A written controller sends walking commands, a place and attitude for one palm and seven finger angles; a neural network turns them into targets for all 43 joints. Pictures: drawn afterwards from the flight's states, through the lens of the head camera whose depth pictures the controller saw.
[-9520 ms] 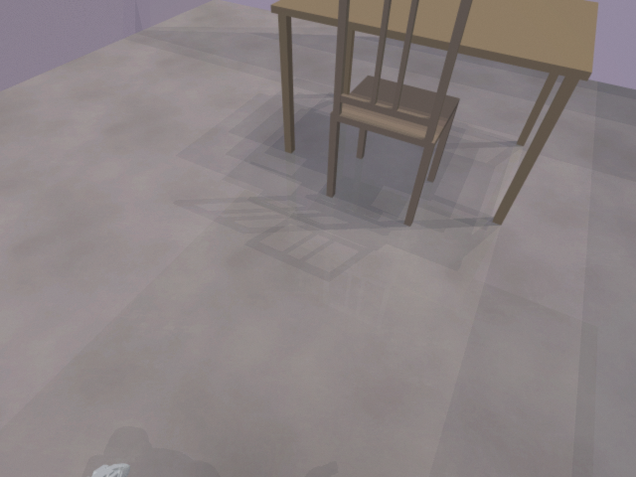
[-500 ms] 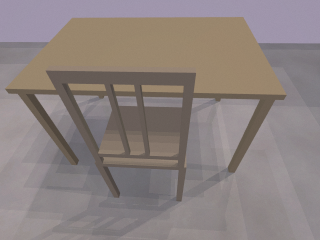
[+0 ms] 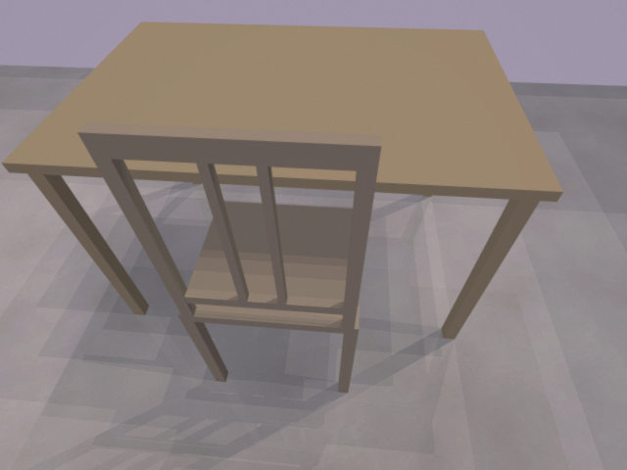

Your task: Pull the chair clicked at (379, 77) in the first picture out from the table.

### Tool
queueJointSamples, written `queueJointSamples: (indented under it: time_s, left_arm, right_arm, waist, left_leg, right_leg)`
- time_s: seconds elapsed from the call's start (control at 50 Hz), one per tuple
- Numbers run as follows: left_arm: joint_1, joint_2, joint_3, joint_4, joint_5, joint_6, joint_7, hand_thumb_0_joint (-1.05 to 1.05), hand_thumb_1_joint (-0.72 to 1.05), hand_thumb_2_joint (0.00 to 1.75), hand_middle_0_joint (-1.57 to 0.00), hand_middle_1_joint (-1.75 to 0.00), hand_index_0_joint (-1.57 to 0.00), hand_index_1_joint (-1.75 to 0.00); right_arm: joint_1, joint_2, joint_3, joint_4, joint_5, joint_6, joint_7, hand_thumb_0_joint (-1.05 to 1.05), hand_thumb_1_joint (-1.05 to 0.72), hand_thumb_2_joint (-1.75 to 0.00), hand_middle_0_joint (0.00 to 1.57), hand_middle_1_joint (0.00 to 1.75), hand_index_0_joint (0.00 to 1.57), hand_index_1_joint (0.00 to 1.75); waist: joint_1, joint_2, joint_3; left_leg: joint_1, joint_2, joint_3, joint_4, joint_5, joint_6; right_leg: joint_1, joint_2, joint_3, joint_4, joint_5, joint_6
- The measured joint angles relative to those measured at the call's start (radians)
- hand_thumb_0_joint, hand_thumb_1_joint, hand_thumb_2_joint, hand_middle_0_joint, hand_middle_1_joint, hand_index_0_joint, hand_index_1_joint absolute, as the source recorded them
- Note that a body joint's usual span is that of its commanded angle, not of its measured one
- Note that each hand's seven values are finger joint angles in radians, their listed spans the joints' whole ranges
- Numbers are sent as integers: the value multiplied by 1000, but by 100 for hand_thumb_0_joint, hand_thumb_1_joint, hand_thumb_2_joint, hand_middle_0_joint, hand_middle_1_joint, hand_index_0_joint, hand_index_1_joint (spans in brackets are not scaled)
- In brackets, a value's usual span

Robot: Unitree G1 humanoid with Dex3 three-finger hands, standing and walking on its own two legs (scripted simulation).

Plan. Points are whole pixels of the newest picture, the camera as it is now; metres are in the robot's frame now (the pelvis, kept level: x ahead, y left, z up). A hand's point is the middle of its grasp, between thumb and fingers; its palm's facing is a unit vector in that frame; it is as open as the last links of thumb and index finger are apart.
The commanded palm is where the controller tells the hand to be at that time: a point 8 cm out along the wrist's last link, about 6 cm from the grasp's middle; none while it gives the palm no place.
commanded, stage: look again from close up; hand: left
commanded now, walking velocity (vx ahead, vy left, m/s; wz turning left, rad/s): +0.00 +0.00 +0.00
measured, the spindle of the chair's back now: (228, 242) +0.49 +0.19 -0.05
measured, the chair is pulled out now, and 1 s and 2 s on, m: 0.00 0.00 0.00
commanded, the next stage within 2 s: shuffle to correct the standing spot in 0.74 s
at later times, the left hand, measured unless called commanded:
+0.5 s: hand out of the picture -0.01 +0.17 -0.17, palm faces +0.05 -0.98 -0.19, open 7.3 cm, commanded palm none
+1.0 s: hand out of the picture -0.02 +0.17 -0.18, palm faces +0.07 -0.98 -0.16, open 7.4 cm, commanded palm none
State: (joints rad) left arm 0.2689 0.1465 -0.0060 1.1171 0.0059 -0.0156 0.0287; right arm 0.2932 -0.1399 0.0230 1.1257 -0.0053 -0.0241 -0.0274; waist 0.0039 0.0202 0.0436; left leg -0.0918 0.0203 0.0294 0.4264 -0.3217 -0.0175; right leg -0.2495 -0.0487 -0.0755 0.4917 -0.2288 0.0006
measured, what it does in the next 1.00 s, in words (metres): stands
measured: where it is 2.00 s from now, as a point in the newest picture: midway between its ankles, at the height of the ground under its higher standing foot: outside the picture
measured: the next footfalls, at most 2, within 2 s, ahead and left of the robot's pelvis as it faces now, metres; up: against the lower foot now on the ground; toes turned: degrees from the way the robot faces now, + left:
none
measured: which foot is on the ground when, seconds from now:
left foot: down 0.00-1.00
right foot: down 0.00-1.00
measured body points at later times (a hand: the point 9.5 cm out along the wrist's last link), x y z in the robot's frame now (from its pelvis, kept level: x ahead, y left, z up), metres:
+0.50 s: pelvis +0.00 +0.01 +0.00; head +0.01 +0.00 +0.45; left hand -0.01 +0.23 -0.16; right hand -0.01 -0.20 -0.16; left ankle -0.06 +0.13 -0.74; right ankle +0.02 -0.12 -0.74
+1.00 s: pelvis +0.00 +0.01 +0.00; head +0.01 +0.01 +0.45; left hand -0.03 +0.22 -0.16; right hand -0.03 -0.19 -0.17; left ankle -0.06 +0.13 -0.74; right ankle +0.02 -0.12 -0.74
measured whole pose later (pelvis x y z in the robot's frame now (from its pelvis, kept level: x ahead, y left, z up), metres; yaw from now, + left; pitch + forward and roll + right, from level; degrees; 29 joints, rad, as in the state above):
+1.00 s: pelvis +0.00 +0.01 +0.00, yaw +0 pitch -1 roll +0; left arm 0.33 0.12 0.01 1.11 0.02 0.00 0.02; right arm 0.34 -0.11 0.02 1.13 -0.01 -0.01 -0.02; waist 0.02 0.00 0.03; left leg -0.11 0.01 0.03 0.47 -0.34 0.00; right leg -0.25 -0.06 -0.08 0.51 -0.24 0.01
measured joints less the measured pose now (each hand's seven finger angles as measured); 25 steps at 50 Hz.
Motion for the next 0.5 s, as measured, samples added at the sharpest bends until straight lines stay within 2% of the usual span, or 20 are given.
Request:
queueJointSamples:
  time_s: [0.5]
  left_arm:
    - [15, -8, 4, 2, 2, 4, 1, 1, 92, 90, -20, -30, -20, -30]
  right_arm:
    - [6, 15, 2, 11, 1, -4, -3, 0, -91, -90, 19, 30, 20, 30]
  waist:
    - [7, -11, 3]
  left_leg:
    - [19, -10, -2, -23, 15, 8]
  right_leg:
    - [22, -9, -2, -25, 15, 9]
